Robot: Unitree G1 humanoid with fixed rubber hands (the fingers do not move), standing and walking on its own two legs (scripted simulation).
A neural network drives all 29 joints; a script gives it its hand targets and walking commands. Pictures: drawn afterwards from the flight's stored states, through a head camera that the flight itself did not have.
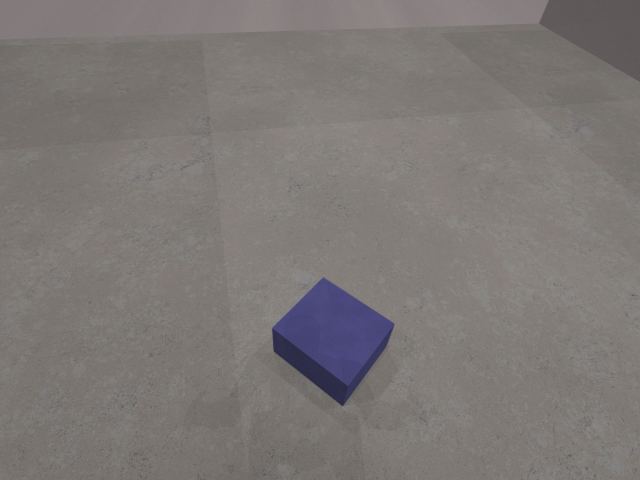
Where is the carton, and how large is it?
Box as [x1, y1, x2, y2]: [272, 277, 394, 405]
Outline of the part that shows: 323,277 272,328 273,348 276,353 342,405 385,347 394,324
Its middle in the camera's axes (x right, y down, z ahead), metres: +0.05 +0.32 +1.28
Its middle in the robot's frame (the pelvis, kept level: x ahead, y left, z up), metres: +0.70 -0.05 -0.68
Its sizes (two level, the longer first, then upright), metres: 0.290 0.262 0.153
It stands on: the floor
